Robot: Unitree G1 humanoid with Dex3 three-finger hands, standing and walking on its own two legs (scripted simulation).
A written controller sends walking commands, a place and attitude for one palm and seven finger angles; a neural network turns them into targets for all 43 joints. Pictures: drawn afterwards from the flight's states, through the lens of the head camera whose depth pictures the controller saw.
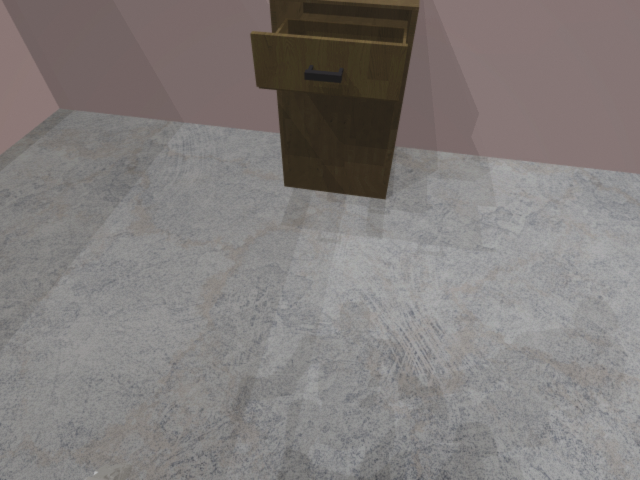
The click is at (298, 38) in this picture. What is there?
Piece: drawer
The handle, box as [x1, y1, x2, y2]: [304, 65, 342, 82]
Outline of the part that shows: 304,72 305,79 340,82 342,68 340,68 338,72 313,70 312,65 310,65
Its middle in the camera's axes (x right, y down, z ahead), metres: +0.01 -0.48 +1.13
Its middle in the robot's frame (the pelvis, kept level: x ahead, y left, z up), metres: +1.17 +0.05 -0.03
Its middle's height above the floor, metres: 0.74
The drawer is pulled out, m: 0.29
